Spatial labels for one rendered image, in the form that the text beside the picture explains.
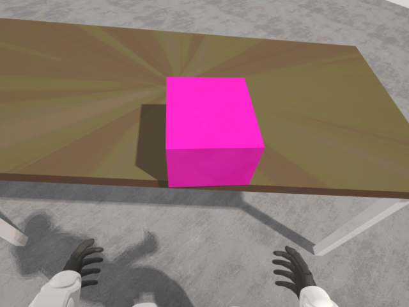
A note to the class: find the left robot forearm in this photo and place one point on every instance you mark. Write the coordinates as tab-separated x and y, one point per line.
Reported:
63	290

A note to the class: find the robot left hand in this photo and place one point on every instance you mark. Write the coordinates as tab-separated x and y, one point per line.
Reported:
77	261

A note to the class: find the carton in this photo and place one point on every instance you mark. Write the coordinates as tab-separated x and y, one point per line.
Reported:
212	134

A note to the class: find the table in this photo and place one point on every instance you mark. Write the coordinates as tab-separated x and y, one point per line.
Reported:
84	104

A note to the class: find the robot right hand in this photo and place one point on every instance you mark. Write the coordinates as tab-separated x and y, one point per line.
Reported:
300	275

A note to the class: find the right robot forearm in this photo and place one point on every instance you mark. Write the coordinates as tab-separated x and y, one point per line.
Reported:
313	296

